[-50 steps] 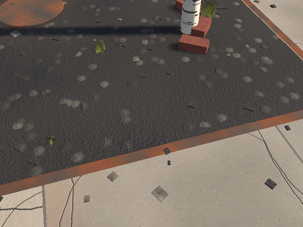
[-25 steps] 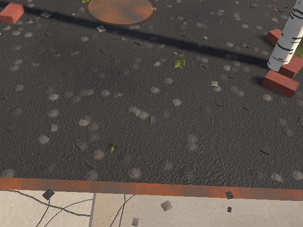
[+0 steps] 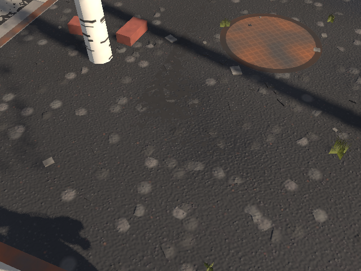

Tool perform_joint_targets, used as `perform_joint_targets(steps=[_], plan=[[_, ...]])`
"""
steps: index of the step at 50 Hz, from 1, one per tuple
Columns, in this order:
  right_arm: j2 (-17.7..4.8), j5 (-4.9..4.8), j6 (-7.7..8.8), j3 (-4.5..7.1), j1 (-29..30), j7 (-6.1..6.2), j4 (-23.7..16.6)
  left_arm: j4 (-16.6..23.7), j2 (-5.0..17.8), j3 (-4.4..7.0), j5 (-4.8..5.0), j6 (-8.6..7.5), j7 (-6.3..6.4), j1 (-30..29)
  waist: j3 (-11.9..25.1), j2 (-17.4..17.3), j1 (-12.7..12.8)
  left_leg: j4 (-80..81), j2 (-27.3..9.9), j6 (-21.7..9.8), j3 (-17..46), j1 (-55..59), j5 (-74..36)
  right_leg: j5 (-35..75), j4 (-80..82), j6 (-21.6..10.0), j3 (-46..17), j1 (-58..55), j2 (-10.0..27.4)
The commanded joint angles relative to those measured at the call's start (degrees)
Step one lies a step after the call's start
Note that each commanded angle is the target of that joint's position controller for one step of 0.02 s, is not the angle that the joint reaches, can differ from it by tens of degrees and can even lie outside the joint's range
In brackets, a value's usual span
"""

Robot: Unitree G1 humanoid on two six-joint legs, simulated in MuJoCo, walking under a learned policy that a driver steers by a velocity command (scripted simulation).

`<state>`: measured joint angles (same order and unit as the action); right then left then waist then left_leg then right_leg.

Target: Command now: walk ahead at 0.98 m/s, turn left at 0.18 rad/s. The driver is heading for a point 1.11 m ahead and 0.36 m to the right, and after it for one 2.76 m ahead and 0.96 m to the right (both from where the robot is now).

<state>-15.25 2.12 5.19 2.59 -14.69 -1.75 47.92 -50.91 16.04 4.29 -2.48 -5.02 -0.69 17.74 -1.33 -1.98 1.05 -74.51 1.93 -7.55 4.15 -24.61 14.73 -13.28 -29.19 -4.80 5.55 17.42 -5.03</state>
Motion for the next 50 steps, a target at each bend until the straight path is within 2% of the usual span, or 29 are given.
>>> perform_joint_targets(steps=[1,5,7,8,11,13,14,15,16,17,18,19,20,22,24,27,31,34,35,37,38,39,40,41,42,44,45,47,50], plan=[[0.2,1.07,-0.57,-1.29,1.2,-1.14,-5.7,-0.1,0.5,-0.82,0.97,-2.45,-0.28,4.2,-2.6,3.6,-2.6,2.7,-6.6,1.1,3.7,-15.5,-0.8,-11.6,21.7,-7.8,-25.7,-5.5,17.2],[-1.3,1.07,-0.33,-2.44,14.3,-1.83,-11.3,-0.4,2.7,-0.72,2.09,-3.51,-0.86,6.9,-7.5,1.8,-1.4,20.1,-8.8,2.8,-3.2,-18.8,-13.7,4.1,27.6,-6.9,-13.8,-3.2,13.2],[0.7,0.10,0.07,-3.52,18.8,-2.66,-12.5,-0.8,3.4,-0.77,3.03,-4.02,-0.86,9.4,-7.0,1.2,0.4,31.5,-6.7,2.3,-8.2,-8.8,-22.2,16.7,30.2,-5.1,-8.6,-0.9,11.1],[1.1,-0.32,0.26,-3.85,20.5,-2.82,-13.1,-1.3,4.9,-0.62,3.20,-4.26,-0.77,10.9,-7.6,2.7,0.8,34.6,-6.3,1.9,-9.0,-5.5,-24.6,22.8,31.3,-4.9,-8.4,-1.6,12.7],[-1.3,-0.03,0.35,-3.27,22.9,-1.97,-13.1,-3.1,6.7,-0.81,2.73,-3.57,-0.38,14.3,-5.8,4.1,1.8,41.6,-2.3,0.2,-12.3,-5.2,-22.5,45.9,26.3,-3.8,-4.7,-17.2,13.5],[-4.0,0.65,0.40,-2.12,17.3,-0.84,-11.8,-4.0,8.8,-0.73,1.78,-2.44,0.61,15.3,0.7,8.6,-1.8,42.5,1.5,-1.2,-11.7,3.7,-14.4,66.4,12.7,-2.7,-4.8,-23.0,15.6],[-6.4,0.52,0.38,-0.90,7.3,0.11,-9.0,-4.2,10.0,-0.57,1.24,-1.60,1.29,14.5,6.3,10.1,-6.9,42.7,2.5,-2.0,-9.9,14.2,-10.0,69.2,0.6,-2.4,-5.5,-21.9,16.3],[-8.8,0.61,0.42,0.36,-4.3,1.11,-5.5,-3.5,10.7,-0.36,1.29,-1.06,1.59,11.8,11.2,9.5,-12.8,44.4,-0.5,-2.6,-7.1,27.8,-9.0,59.8,-14.3,-2.1,-5.4,-14.3,14.8],[-13.9,1.96,0.34,2.00,-13.6,2.25,-3.7,-1.4,5.2,-1.41,0.81,-1.14,1.26,11.6,18.6,2.5,-13.9,41.9,-13.9,-2.9,6.6,41.8,6.7,30.0,-34.9,-2.9,-4.9,-1.1,10.6],[-15.2,2.84,0.53,2.54,-11.9,1.59,-4.2,0.7,-2.5,-3.12,5.15,-1.45,0.63,19.0,29.2,-13.6,-6.9,50.3,-30.8,-9.8,38.0,57.3,16.4,-12.9,-57.1,-1.2,-8.0,19.6,3.5],[-11.1,1.55,0.09,2.69,-9.1,1.02,-4.1,1.2,4.5,-1.61,4.53,-1.37,1.35,11.1,23.5,-3.0,-8.7,56.3,-26.3,-7.1,35.6,49.6,20.7,-6.2,-56.9,-2.8,-9.9,24.8,6.7],[-7.4,1.26,0.77,1.74,-5.2,0.93,-3.2,2.6,4.6,-1.34,4.14,-1.38,0.95,4.7,12.4,-0.3,-7.4,58.2,-23.7,-5.1,25.4,38.9,14.2,-1.0,-52.3,-2.7,-10.1,25.7,8.6],[-5.5,1.35,1.26,1.51,-3.3,0.74,-2.2,2.6,3.0,-1.62,3.72,-1.06,0.44,3.7,6.8,2.4,-5.2,60.5,-21.9,-3.7,18.8,30.1,5.6,0.2,-48.9,-2.6,-10.0,23.4,10.5],[-2.4,0.50,2.10,0.69,-3.8,0.96,-0.3,2.3,0.6,-1.67,1.63,1.20,-0.68,4.6,2.2,0.6,-1.6,62.9,-18.6,-0.7,8.0,19.9,-1.8,0.3,-46.5,-1.9,-10.1,18.9,12.5],[-1.8,-1.23,2.94,0.60,-3.6,0.84,1.3,4.0,-1.1,-1.69,1.17,3.11,-1.66,2.3,-0.4,-1.5,0.5,66.0,-17.6,1.0,1.2,17.4,-3.6,1.2,-45.0,-1.2,-9.2,21.8,14.0],[-1.1,-1.31,3.66,0.30,-3.9,0.62,2.3,7.9,-2.0,-2.15,1.31,3.78,-2.64,-6.2,-4.6,-1.6,0.8,68.2,-12.7,4.2,-11.7,14.0,-16.2,10.6,-38.5,-1.0,-5.0,24.3,13.2],[-4.0,-1.27,4.05,0.40,-5.9,1.45,3.2,11.3,-0.9,-2.92,1.64,3.27,-3.82,-14.6,-7.6,0.4,0.5,69.1,-10.7,6.3,-20.4,16.1,-34.4,20.7,-20.1,-3.4,2.4,19.5,9.7],[-8.6,-1.47,3.09,0.99,-8.6,3.31,3.0,10.9,1.9,-2.48,1.48,2.91,-4.15,-13.7,-3.9,-1.7,2.2,60.4,-12.7,7.8,-22.2,25.5,-65.4,20.1,-13.1,-5.7,7.9,11.6,3.3],[-10.7,-1.20,2.18,1.53,-8.1,4.05,2.4,9.9,3.5,-1.97,1.61,2.99,-3.89,-9.5,-0.9,-3.5,4.9,53.9,-13.9,8.1,-21.8,27.7,-74.3,16.8,-12.6,-6.4,8.4,6.9,1.3],[-13.6,-0.25,-0.02,2.62,-2.8,4.61,0.2,4.6,8.2,0.44,1.61,3.25,-2.73,10.5,8.5,-5.1,15.0,28.2,-16.3,6.7,-19.3,23.3,-78.1,8.6,-13.0,-9.4,4.7,-13.2,-0.9],[-13.6,0.02,-0.82,2.99,-0.6,3.86,-0.4,2.0,10.6,2.20,2.03,3.34,-1.44,18.4,10.7,-1.2,18.1,6.8,-12.5,5.9,-18.9,15.3,-56.2,4.0,-8.3,-11.7,-0.6,-23.8,0.1],[-4.4,0.81,-0.14,0.81,1.0,2.49,-2.8,1.6,13.8,3.30,2.87,3.99,-0.40,12.4,3.7,14.5,10.8,-15.5,-0.9,7.0,-16.5,-5.0,7.4,10.4,-8.5,-13.9,-13.2,-27.3,6.7],[-2.9,-0.83,1.15,-0.28,-3.4,2.23,-9.7,4.4,19.0,4.14,1.01,4.55,-0.51,8.7,14.1,16.8,4.1,-26.3,1.7,8.8,-4.7,-23.1,14.4,3.7,1.8,-25.8,-42.6,-40.8,16.4],[-5.0,-0.26,2.88,-0.87,0.1,2.16,-10.7,6.2,16.8,4.21,0.79,4.64,0.07,7.7,13.4,7.5,5.8,-22.5,-1.1,8.0,1.2,-28.6,10.8,-11.7,14.4,-25.3,-54.0,-39.1,20.5],[-6.9,-0.21,3.54,-0.65,2.3,1.99,-10.3,5.5,12.2,3.26,0.89,4.32,0.56,6.3,5.1,-1.2,3.6,-15.2,-4.1,7.6,1.8,-27.4,6.5,-14.1,17.6,-21.7,-51.1,-29.2,19.5],[-6.0,1.61,2.08,-1.04,3.3,2.04,-10.3,5.6,9.8,2.29,1.50,2.67,0.91,3.3,-0.4,-5.3,-1.6,-6.0,-7.2,9.1,1.9,-19.2,5.8,-3.0,17.3,-18.3,-41.1,-13.0,14.8],[-5.5,2.30,0.49,-1.26,2.9,1.90,-10.1,5.6,8.5,1.70,1.85,1.81,1.02,2.3,-1.8,-5.8,-3.2,-2.7,-8.5,10.2,1.5,-15.7,6.0,-0.5,18.0,-17.5,-37.0,-6.4,12.4],[-4.4,2.37,-1.32,-1.80,6.1,1.48,-11.9,6.2,8.9,1.54,2.30,0.38,0.71,2.2,-3.5,-4.7,-3.5,7.0,-9.9,11.8,-0.6,-12.0,5.0,3.3,19.5,-16.6,-31.1,1.7,8.6],[-2.2,0.82,-1.42,-3.04,16.2,0.52,-16.3,6.5,9.6,2.04,2.44,-0.17,0.28,3.6,-4.9,-0.9,0.0,25.3,-8.4,11.9,-3.7,-6.3,-10.5,12.6,19.6,-13.2,-25.5,5.6,3.7]])
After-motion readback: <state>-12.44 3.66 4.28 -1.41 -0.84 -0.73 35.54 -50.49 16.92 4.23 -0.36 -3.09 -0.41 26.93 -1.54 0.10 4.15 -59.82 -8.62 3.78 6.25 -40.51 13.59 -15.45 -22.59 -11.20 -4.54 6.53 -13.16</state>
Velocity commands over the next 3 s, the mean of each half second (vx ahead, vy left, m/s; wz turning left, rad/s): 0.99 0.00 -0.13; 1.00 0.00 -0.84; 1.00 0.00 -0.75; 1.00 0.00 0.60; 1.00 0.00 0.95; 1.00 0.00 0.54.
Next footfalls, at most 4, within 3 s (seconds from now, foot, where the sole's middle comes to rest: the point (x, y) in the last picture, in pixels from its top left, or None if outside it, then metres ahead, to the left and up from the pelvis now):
0.32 left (156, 263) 0.51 0.12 -0.77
0.76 right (209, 171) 0.91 -0.08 -0.77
1.18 left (217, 99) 1.36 -0.14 -0.77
1.62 right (303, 96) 1.39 -0.59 -0.77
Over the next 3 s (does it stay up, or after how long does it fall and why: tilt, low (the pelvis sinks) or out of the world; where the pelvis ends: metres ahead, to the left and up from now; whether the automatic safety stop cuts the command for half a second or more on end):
stays up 2.43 -0.90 -0.02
